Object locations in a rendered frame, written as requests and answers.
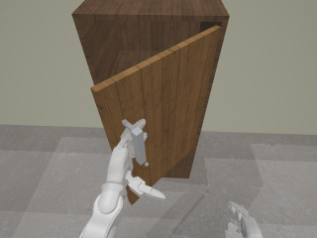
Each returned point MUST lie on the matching right robot hand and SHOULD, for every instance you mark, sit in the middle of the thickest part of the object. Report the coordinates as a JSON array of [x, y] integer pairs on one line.
[[248, 228]]

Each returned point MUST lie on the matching left robot hand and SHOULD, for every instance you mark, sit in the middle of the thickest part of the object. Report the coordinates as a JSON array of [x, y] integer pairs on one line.
[[121, 160]]

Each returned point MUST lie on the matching handle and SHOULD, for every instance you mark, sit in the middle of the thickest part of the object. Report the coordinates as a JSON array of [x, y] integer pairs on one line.
[[138, 141]]

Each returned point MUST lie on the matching cupboard door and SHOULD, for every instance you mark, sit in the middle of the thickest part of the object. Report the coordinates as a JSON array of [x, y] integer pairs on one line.
[[167, 90]]

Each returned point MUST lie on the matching left robot forearm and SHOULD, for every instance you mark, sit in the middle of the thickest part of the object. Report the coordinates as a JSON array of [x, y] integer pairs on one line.
[[109, 208]]

